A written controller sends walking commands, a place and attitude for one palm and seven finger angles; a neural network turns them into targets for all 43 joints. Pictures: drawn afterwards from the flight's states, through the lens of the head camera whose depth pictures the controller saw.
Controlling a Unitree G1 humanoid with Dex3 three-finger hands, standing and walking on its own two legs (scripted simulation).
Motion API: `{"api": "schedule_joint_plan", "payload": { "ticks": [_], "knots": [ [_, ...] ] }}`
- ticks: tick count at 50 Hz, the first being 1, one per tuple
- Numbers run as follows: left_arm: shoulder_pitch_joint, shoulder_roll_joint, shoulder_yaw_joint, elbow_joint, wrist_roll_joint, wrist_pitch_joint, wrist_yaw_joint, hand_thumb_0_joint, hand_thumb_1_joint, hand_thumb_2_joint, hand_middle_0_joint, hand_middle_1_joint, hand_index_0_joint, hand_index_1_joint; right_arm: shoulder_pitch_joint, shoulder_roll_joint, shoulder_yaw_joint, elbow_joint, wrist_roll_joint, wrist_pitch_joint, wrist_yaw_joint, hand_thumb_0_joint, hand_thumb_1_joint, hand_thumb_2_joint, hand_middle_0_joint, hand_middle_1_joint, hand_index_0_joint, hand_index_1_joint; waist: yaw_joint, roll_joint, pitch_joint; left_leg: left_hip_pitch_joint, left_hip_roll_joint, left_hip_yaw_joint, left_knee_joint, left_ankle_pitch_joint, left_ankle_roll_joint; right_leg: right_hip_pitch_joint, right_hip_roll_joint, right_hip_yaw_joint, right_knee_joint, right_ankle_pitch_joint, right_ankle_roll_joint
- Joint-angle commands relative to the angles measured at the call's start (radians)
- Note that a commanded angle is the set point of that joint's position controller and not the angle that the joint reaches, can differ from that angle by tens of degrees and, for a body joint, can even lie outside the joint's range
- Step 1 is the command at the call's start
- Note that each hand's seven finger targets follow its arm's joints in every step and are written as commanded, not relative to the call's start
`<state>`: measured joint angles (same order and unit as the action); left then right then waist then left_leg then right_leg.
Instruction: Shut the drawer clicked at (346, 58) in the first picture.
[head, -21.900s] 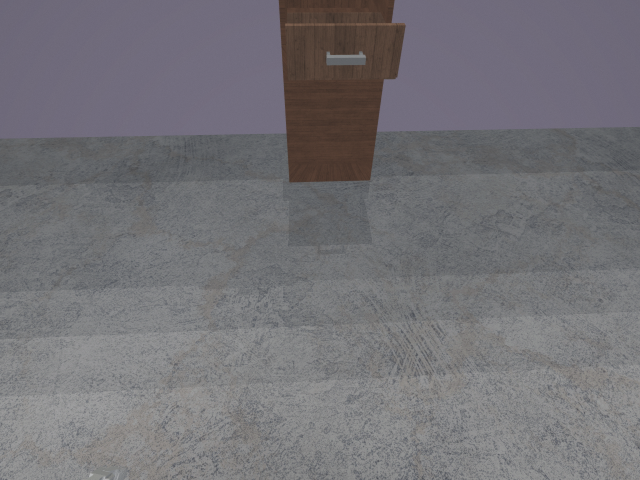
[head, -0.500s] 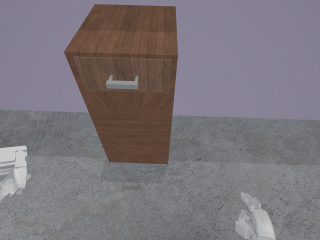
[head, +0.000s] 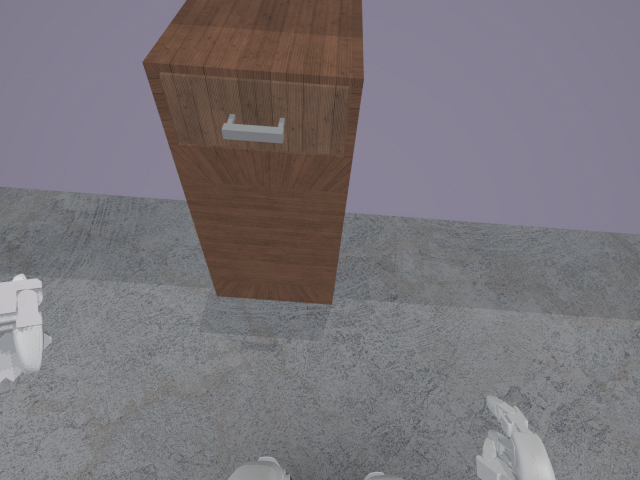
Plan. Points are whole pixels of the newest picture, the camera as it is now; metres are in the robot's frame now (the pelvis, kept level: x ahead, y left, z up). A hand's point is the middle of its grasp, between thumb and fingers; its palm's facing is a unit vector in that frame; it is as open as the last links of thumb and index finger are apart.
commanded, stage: step back with the hand held close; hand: left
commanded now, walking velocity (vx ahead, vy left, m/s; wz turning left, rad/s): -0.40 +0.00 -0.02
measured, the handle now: (255, 126) +0.74 +0.16 +0.00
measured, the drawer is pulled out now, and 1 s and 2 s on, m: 0.00 0.00 0.00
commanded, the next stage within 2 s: stop stepping back and stand still in 0.58 s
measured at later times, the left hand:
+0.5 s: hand out of the picture +0.13 +0.22 +0.19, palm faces +0.28 -0.86 -0.43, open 3.2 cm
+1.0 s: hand out of the picture +0.01 +0.25 +0.19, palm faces +0.31 -0.84 -0.45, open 3.2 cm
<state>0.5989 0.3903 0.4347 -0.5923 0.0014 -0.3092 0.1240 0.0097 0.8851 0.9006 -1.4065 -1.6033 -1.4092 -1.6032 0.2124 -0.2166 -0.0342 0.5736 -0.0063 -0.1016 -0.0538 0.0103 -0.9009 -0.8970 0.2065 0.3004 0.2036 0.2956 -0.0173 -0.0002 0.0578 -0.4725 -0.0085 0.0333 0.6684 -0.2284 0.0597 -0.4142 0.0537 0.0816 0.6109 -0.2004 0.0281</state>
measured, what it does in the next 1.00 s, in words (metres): walks backwards: right foot, then left foot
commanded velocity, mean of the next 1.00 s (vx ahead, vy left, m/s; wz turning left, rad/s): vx -0.19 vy -0.02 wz -0.01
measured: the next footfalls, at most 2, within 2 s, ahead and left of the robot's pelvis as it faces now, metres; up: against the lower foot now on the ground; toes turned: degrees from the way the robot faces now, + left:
right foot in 0.32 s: -0.11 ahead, -0.11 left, +0.00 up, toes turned -3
left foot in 0.80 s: -0.11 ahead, +0.14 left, +0.00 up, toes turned -3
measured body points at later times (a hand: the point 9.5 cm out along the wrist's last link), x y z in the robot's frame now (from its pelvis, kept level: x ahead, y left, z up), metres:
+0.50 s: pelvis -0.09 +0.00 +0.01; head -0.06 +0.03 +0.46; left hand +0.10 +0.27 +0.21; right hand +0.10 -0.22 -0.06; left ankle +0.07 +0.08 -0.72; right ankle -0.14 -0.13 -0.72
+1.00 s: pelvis -0.19 +0.02 +0.02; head -0.20 +0.05 +0.47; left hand -0.01 +0.30 +0.22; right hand -0.06 -0.20 -0.05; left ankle -0.10 +0.12 -0.72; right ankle -0.21 -0.08 -0.70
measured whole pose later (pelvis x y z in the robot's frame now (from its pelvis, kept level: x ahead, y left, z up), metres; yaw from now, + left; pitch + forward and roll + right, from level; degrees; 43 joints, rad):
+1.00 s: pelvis -0.19 +0.02 +0.02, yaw -4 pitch +0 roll -1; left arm 0.64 0.41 0.39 -0.60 -0.01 -0.21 0.15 0.01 0.89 0.90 -1.41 -1.60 -1.41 -1.60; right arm 0.27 -0.14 0.03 0.62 -0.01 -0.15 -0.06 0.01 -0.90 -0.90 0.21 0.30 0.20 0.30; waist -0.03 -0.04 -0.02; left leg -0.32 0.01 0.03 0.41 -0.13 0.03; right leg -0.24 0.04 -0.03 0.58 -0.41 0.00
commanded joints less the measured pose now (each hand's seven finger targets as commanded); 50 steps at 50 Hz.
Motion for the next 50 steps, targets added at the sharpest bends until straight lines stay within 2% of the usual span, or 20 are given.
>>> {"api": "schedule_joint_plan", "payload": {
  "ticks": [1,4,6,8,13,16,17,19,22,25,29,31,32,35,38,40,41,43,46,50],
  "knots": [
    [0.013,0.18,0.106,-0.22,-0.027,-0.068,0.031,0.0,0.9,0.9,-1.4,-1.6,-1.4,-1.6,-0.07,-0.115,-0.046,-0.147,0.001,-0.042,-0.004,0.0,-0.9,-0.9,0.2,0.3,0.2,0.3,-0.013,-0.052,-0.159,0.049,0.031,-0.089,-0.104,-0.226,-0.013,0.029,-0.153,0.183,-0.224,-0.057,-0.087],
    [0.02,0.18,0.118,-0.241,-0.021,-0.083,0.038,0.0,0.9,0.9,-1.4,-1.6,-1.4,-1.6,-0.077,-0.129,-0.046,-0.153,0.003,-0.043,-0.011,0.0,-0.9,-0.9,0.2,0.3,0.2,0.3,-0.018,0.074,-0.169,-0.024,0.108,-0.168,-0.276,-0.309,0.022,0.104,-0.05,0.061,-0.107,-0.074,-0.036],
    [0.029,0.168,0.148,-0.228,-0.004,-0.087,0.037,0.0,0.9,0.9,-1.4,-1.6,-1.4,-1.6,-0.103,-0.147,-0.048,-0.162,0.0,-0.064,-0.023,0.0,-0.9,-0.9,0.2,0.3,0.2,0.3,0.005,0.263,-0.186,-0.311,0.283,-0.331,-0.515,-0.545,0.092,0.387,0.062,-0.042,0.232,-0.005,0.004],
    [0.006,0.172,0.158,-0.221,-0.001,-0.085,0.032,0.0,0.9,0.9,-1.4,-1.6,-1.4,-1.6,-0.088,-0.135,-0.059,-0.148,-0.007,-0.08,-0.023,0.0,-0.9,-0.9,0.2,0.3,0.2,0.3,0.009,0.21,-0.183,-0.344,0.352,-0.346,-0.529,-0.524,0.125,0.393,0.074,-0.029,0.398,-0.143,0.004],
    [0.044,0.124,0.071,-0.176,-0.058,-0.073,0.013,0.0,0.9,0.9,-1.4,-1.6,-1.4,-1.6,-0.083,-0.107,-0.047,-0.097,-0.019,-0.092,0.0,0.0,-0.9,-0.9,0.2,0.3,0.2,0.3,0.013,0.172,-0.141,0.059,0.279,-0.203,-0.403,-0.255,0.016,0.136,-0.009,-0.062,-0.088,-0.31,-0.05],
    [-0.101,0.163,0.05,-0.202,-0.048,-0.103,0.015,0.0,0.9,0.9,-1.4,-1.6,-1.4,-1.6,-0.07,-0.073,-0.028,-0.054,-0.027,-0.074,0.002,0.0,-0.9,-0.9,0.2,0.3,0.2,0.3,-0.005,-0.03,-0.162,0.322,0.128,-0.027,-0.126,0.033,-0.073,-0.072,-0.207,0.193,-0.346,0.049,-0.113],
    [-0.146,0.176,0.045,-0.2,-0.038,-0.109,0.024,0.0,0.9,0.9,-1.4,-1.6,-1.4,-1.6,-0.06,-0.063,-0.026,-0.048,-0.025,-0.07,-0.005,0.0,-0.9,-0.9,0.2,0.3,0.2,0.3,-0.018,-0.057,-0.22,0.404,0.099,0.019,-0.088,0.159,-0.076,-0.063,-0.242,0.185,-0.33,0.331,-0.098],
    [-0.164,0.184,0.035,-0.216,-0.03,-0.08,0.021,0.0,0.9,0.9,-1.4,-1.6,-1.4,-1.6,-0.101,-0.089,-0.04,-0.086,0.004,-0.066,-0.021,0.0,-0.9,-0.9,0.2,0.3,0.2,0.3,-0.014,-0.179,-0.256,0.438,0.053,0.032,-0.09,0.253,-0.045,0.0,-0.158,0.057,-0.255,0.54,0.009],
    [-0.041,0.192,0.074,-0.189,-0.051,-0.059,-0.001,0.0,0.9,0.9,-1.4,-1.6,-1.4,-1.6,-0.131,-0.107,-0.025,-0.119,-0.003,-0.042,-0.023,0.0,-0.9,-0.9,0.2,0.3,0.2,0.3,0.009,0.151,-0.263,0.459,0.168,-0.063,-0.288,0.389,-0.012,0.016,-0.007,-0.061,-0.117,0.112,0.014],
    [0.06,0.198,0.13,-0.184,-0.079,-0.06,-0.012,0.0,0.9,0.9,-1.4,-1.6,-1.4,-1.6,-0.148,-0.118,-0.031,-0.15,-0.026,-0.052,-0.01,0.0,-0.9,-0.9,0.2,0.3,0.2,0.3,0.034,0.299,-0.247,0.115,0.318,-0.24,-0.592,-0.195,0.045,0.235,0.053,-0.081,0.125,-0.325,-0.029],
    [0.136,0.189,0.123,-0.211,-0.103,-0.038,-0.007,0.0,0.9,0.9,-1.4,-1.6,-1.4,-1.6,-0.129,-0.101,-0.033,-0.162,-0.009,-0.035,0.01,0.0,-0.9,-0.9,0.2,0.3,0.2,0.3,0.031,0.132,-0.212,0.07,0.17,-0.026,-0.36,-0.229,-0.061,0.21,-0.035,-0.09,-0.2,-0.269,-0.06],
    [0.105,0.247,0.126,-0.248,-0.082,-0.028,0.011,0.0,0.9,0.9,-1.4,-1.6,-1.4,-1.6,-0.107,-0.083,-0.034,-0.158,0.011,-0.028,0.011,0.0,-0.9,-0.9,0.2,0.3,0.2,0.3,0.026,-0.24,-0.172,0.225,-0.035,0.025,0.231,-0.169,-0.12,-0.224,-0.375,0.338,-0.54,-0.46,-0.188],
    [0.061,0.235,0.116,-0.21,-0.066,0.007,0.026,0.0,0.9,0.9,-1.4,-1.6,-1.4,-1.6,-0.113,-0.089,-0.043,-0.12,-0.005,-0.012,0.014,0.0,-0.9,-0.9,0.2,0.3,0.2,0.3,0.029,-0.225,-0.103,0.063,-0.019,-0.043,0.444,-0.203,-0.107,-0.22,-0.428,0.332,-0.523,-0.377,-0.243],
    [-0.058,0.181,0.046,-0.197,-0.036,0.0,0.023,0.0,0.9,0.9,-1.4,-1.6,-1.4,-1.6,-0.1,-0.056,-0.004,-0.124,-0.008,-0.002,-0.006,0.0,-0.9,-0.9,0.2,0.3,0.2,0.3,-0.009,-0.15,-0.055,0.097,0.051,-0.045,0.277,-0.185,-0.082,-0.119,-0.275,0.066,-0.35,0.022,-0.151],
    [-0.066,0.149,0.025,-0.145,-0.031,0.003,0.044,0.0,0.9,0.9,-1.4,-1.6,-1.4,-1.6,-0.073,-0.108,-0.002,-0.09,0.001,-0.038,-0.044,0.0,-0.9,-0.9,0.2,0.3,0.2,0.3,-0.008,0.039,-0.085,0.249,0.023,-0.001,-0.267,-0.056,-0.051,0.016,-0.162,0.027,-0.203,-0.006,-0.082],
    [-0.09,0.159,0.016,-0.202,-0.02,-0.013,0.052,0.0,0.9,0.9,-1.4,-1.6,-1.4,-1.6,-0.062,-0.15,-0.018,-0.111,0.007,-0.076,-0.053,0.0,-0.9,-0.9,0.2,0.3,0.2,0.3,0.019,0.191,-0.131,0.231,0.218,-0.237,-0.384,-0.071,0.024,0.075,-0.058,-0.031,-0.055,-0.126,-0.021],
    [-0.102,0.177,0.038,-0.224,-0.018,-0.018,0.05,0.0,0.9,0.9,-1.4,-1.6,-1.4,-1.6,-0.067,-0.153,-0.021,-0.116,0.009,-0.089,-0.05,0.0,-0.9,-0.9,0.2,0.3,0.2,0.3,0.038,0.128,-0.178,0.241,0.236,-0.255,-0.379,-0.06,0.035,0.112,-0.024,-0.053,-0.015,-0.118,-0.009],
    [-0.056,0.161,0.062,-0.236,-0.014,0.002,0.042,0.0,0.9,0.9,-1.4,-1.6,-1.4,-1.6,-0.074,-0.113,-0.005,-0.113,0.004,-0.101,-0.04,0.0,-0.9,-0.9,0.2,0.3,0.2,0.3,0.002,0.334,-0.122,0.023,0.282,-0.405,-0.632,-0.625,0.051,0.182,0.005,-0.064,0.197,-0.247,0.0],
    [0.024,0.15,0.048,-0.253,-0.011,0.018,0.051,0.0,0.9,0.9,-1.4,-1.6,-1.4,-1.6,-0.075,-0.09,0.001,-0.109,0.0,-0.116,-0.02,0.0,-0.9,-0.9,0.2,0.3,0.2,0.3,0.015,0.157,-0.125,0.099,0.249,-0.288,-0.565,-0.435,0.036,0.184,-0.013,-0.095,0.1,-0.245,-0.018],
    [0.098,0.151,0.052,-0.187,-0.02,0.052,0.049,0.0,0.9,0.9,-1.4,-1.6,-1.4,-1.6,-0.08,-0.099,0.003,-0.102,-0.013,-0.079,-0.014,0.0,-0.9,-0.9,0.2,0.3,0.2,0.3,0.004,0.134,-0.109,0.067,0.124,-0.11,-0.4,-0.325,-0.041,0.326,-0.03,-0.115,-0.273,-0.189,-0.057]
  ]
}}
